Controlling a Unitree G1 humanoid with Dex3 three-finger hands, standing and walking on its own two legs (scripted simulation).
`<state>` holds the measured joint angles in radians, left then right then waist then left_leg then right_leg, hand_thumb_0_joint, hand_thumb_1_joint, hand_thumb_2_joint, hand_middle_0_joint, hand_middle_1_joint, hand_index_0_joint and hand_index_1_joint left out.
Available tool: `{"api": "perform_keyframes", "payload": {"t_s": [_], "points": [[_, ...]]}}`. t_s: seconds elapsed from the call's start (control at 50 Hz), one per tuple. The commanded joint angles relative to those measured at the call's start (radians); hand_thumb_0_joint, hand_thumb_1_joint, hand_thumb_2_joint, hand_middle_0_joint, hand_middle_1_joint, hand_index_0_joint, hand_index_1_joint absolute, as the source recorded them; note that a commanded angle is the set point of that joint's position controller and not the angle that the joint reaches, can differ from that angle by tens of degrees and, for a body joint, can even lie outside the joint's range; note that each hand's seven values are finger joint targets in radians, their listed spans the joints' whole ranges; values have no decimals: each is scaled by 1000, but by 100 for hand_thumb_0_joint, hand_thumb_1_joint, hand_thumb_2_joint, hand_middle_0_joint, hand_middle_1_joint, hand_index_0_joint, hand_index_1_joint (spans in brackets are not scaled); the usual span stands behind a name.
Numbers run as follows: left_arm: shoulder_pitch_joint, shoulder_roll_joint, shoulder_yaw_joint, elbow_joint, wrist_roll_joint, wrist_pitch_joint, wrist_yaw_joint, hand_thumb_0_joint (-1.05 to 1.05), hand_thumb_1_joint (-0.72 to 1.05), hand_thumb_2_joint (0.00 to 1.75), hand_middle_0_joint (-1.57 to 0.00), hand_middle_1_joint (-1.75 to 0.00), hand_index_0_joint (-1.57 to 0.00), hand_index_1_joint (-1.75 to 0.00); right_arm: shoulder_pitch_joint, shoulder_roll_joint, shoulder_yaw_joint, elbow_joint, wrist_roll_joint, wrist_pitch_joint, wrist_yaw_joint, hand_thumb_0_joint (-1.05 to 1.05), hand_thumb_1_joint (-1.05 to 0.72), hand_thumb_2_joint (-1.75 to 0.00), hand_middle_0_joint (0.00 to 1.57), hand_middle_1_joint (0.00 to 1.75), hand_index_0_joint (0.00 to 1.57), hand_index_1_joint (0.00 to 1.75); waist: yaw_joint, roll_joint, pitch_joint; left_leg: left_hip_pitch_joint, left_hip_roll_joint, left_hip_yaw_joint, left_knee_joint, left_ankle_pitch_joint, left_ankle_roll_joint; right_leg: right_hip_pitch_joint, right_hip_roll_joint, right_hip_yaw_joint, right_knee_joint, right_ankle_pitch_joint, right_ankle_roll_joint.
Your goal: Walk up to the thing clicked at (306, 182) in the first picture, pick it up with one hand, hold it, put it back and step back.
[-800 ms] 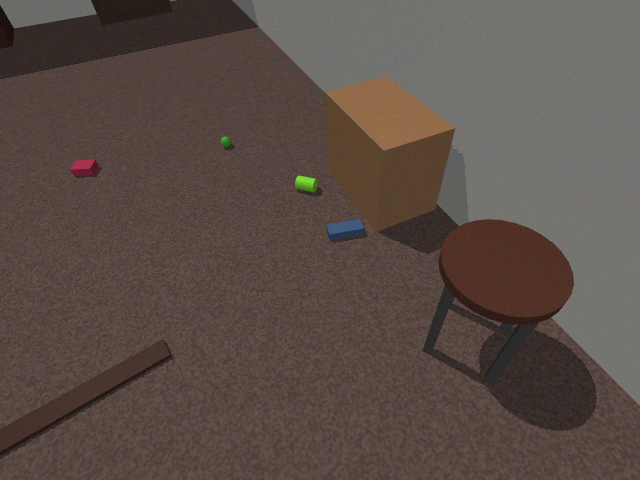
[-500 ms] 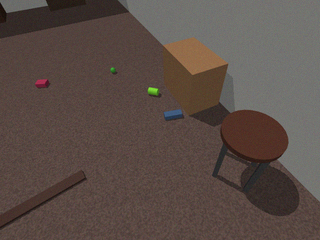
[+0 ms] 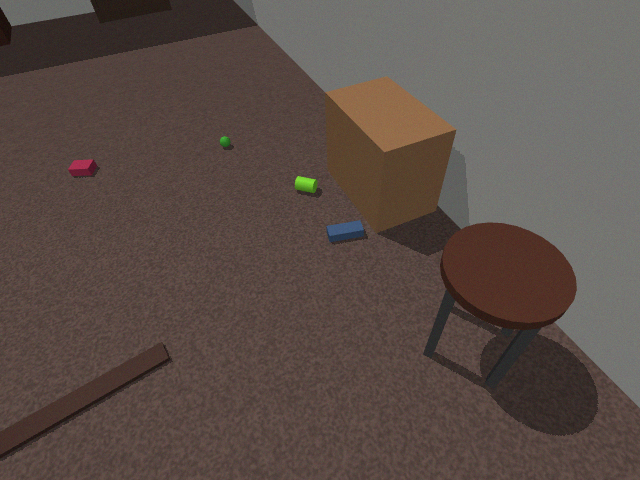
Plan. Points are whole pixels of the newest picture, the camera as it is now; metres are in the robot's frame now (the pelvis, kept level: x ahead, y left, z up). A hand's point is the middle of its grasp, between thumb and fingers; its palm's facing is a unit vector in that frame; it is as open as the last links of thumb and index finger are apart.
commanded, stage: stand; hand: left
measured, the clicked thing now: (306, 184) +1.53 +0.14 -0.75
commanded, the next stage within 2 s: walk up in 0.32 s
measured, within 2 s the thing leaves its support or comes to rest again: neither
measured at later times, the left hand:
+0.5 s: hand out of the picture +0.09 +0.27 -0.15, palm faces -0.19 -0.89 -0.41, open 7.4 cm
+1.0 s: hand (179, 355) +0.36 +0.29 -0.15, palm faces -0.38 -0.77 -0.51, open 7.4 cm
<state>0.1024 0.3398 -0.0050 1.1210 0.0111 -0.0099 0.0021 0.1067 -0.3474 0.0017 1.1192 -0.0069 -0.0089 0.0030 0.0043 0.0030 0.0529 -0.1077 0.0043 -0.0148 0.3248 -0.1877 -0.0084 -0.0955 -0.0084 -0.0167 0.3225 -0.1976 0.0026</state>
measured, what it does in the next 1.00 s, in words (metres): walks ahead, turning right: right foot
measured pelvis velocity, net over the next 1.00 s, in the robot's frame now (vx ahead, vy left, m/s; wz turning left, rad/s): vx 0.24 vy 0.01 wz -0.41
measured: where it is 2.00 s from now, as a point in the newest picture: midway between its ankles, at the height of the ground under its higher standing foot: (312, 347)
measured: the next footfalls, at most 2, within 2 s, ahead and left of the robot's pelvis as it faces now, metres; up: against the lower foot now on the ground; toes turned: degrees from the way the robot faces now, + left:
right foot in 0.60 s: +0.10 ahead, -0.16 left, +0.00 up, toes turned -20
left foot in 1.02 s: +0.46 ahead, +0.10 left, +0.00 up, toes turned -22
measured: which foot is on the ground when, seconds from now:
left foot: down 0.00-0.58, up 0.60-1.00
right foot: down 0.00-0.40, up 0.42-0.58, down 0.60-1.00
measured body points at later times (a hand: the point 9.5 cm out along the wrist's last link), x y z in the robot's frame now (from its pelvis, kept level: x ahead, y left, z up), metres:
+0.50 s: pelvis +0.01 +0.00 -0.01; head +0.03 -0.03 +0.44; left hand +0.10 +0.32 -0.12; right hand +0.08 -0.33 -0.13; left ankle -0.01 +0.12 -0.75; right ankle +0.01 -0.12 -0.72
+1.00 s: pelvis +0.24 +0.01 -0.04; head +0.24 -0.02 +0.41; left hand +0.38 +0.33 -0.12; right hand +0.24 -0.36 -0.13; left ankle +0.42 +0.11 -0.74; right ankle +0.06 -0.14 -0.75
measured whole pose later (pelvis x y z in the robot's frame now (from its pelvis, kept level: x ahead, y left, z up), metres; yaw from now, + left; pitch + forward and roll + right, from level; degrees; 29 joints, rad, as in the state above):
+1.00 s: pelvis +0.24 +0.01 -0.04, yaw -23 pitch -1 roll -2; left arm 0.42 0.44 0.04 0.89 0.02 -0.10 0.03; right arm 0.14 -0.49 -0.12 0.76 -0.05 0.04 0.17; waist 0.00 0.10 0.04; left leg -0.54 0.12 -0.04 0.72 -0.20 0.00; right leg -0.08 -0.08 0.07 0.57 -0.48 0.07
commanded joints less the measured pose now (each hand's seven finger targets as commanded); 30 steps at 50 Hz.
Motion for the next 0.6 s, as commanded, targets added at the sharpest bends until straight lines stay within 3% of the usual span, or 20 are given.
{"api": "perform_keyframes", "payload": {"t_s": [0.0, 0.28, 0.3, 0.32, 0.34, 0.36, 0.38, 0.4, 0.42, 0.46, 0.5, 0.52, 0.54, 0.56, 0.58], "points": [[-30, 210, 43, -59, 0, -22, 8, 0, 90, 90, -20, -30, -20, -30, -38, -215, -35, -62, -2, -25, -17, 0, -90, -90, 20, 30, 20, 30, 3, 8, -92, 10, 124, -86, -35, 206, 33, 29, -127, 91, -39, 196, -27], [-24, 216, 46, -54, 0, -21, 10, 0, 90, 90, -20, -30, -20, -30, -37, -213, -36, -62, -1, -24, -16, 0, -90, -90, 20, 30, 20, 30, 2, -6, -84, 15, 122, -90, -39, 194, 38, 29, -129, 92, -45, 186, -25], [112, 359, 116, -121, 0, -32, -9, 0, 90, 90, -20, -30, -20, -30, -69, -363, -143, -202, -48, -44, 32, 0, -90, -90, 20, 30, 20, 30, -11, 77, -96, 116, 84, -6, 147, -330, 87, -154, -134, 233, 47, -185, -86], [100, 338, 112, -122, 5, -34, -17, 0, 90, 90, -20, -30, -20, -30, -45, -333, -142, -212, -54, -39, 50, 0, -90, -90, 20, 30, 20, 30, -30, 86, -33, 96, 94, -54, 142, -498, 117, -323, -147, 276, 38, -381, -92], [-6, 319, 118, -159, 7, -35, -24, 0, 90, 90, -20, -30, -20, -30, -5, -311, -147, -226, -44, -30, 62, 0, -90, -90, 20, 30, 20, 30, -88, 71, 38, 118, 125, -93, 82, -557, 145, -485, -122, 236, 65, -412, -60], [-101, 288, 111, -210, 8, -39, -26, 0, 90, 90, -20, -30, -20, -30, 62, -310, -156, -230, -37, -25, 71, 0, -90, -90, 20, 30, 20, 30, -148, 110, 58, 219, 210, -173, -30, -587, 186, -653, -68, 132, 182, -342, -32], [-135, 254, 105, -235, 2, -43, -25, 0, 90, 90, -20, -30, -20, -30, 99, -331, -174, -239, -40, -27, 71, 0, -90, -90, 20, 30, 20, 30, -179, 252, 35, 259, 384, -335, -165, -539, 250, -736, -17, -5, 477, -277, -33], [-93, 276, 105, -241, 5, -47, -20, 0, 90, 90, -20, -30, -20, -30, 40, -332, -178, -284, -41, -33, 73, 0, -90, -90, 20, 30, 20, 30, -137, 175, 8, 185, 448, -344, -161, -418, 281, -669, -94, -13, 571, -302, -30], [-32, 299, 106, -230, 4, -48, -27, 0, 90, 90, -20, -30, -20, -30, 28, -299, -171, -308, -39, -36, 75, 0, -90, -90, 20, 30, 20, 30, -101, 77, -29, 131, 426, -299, -163, -428, 278, -574, -121, 11, 579, -292, -37], [83, 290, 111, -215, -15, -39, -49, 0, 90, 90, -20, -30, -20, -30, -52, -321, -175, -347, -50, -36, 82, 0, -90, -90, 20, 30, 20, 30, -28, 133, -35, 56, 381, -183, -146, -441, 249, -436, -164, -2, 506, -288, -28], [156, 299, 125, -195, -14, -50, -53, 0, 90, 90, -20, -30, -20, -30, -116, -317, -173, -381, -58, -29, 96, 0, -90, -90, 20, 30, 20, 30, 6, 146, -24, -63, 271, -11, -36, -396, 190, -249, -134, -72, 403, -198, -20], [242, 296, 133, -171, -13, -55, -48, 0, 90, 90, -20, -30, -20, -30, -148, -309, -169, -401, -63, -22, 103, 0, -90, -90, 20, 30, 20, 30, 50, 104, -26, -146, 216, 83, 68, -413, 169, -127, -108, -126, 327, -108, -13], [393, 315, 150, -127, -8, -63, -35, 0, 90, 90, -20, -30, -20, -30, -167, -296, -164, -420, -65, -11, 108, 0, -90, -90, 20, 30, 20, 30, 119, -29, -47, -317, 156, 173, 285, -458, 140, 97, -74, -157, 244, -36, -12], [548, 393, 176, -87, 8, -76, -15, 0, 90, 90, -20, -30, -20, -30, -151, -232, -143, -439, -60, -6, 112, 0, -90, -90, 20, 30, 20, 30, 177, -278, -64, -555, 42, 202, 628, -467, 87, 295, -100, 34, 160, -226, -61], [600, 426, 181, -116, 20, -78, 8, 0, 90, 90, -20, -30, -20, -30, -193, -163, -111, -486, -58, -5, 114, 0, -90, -90, 20, 30, 20, 30, 204, -430, -11, -808, -50, 104, 877, -542, 34, 294, -277, 432, -32, -567, -130]]}}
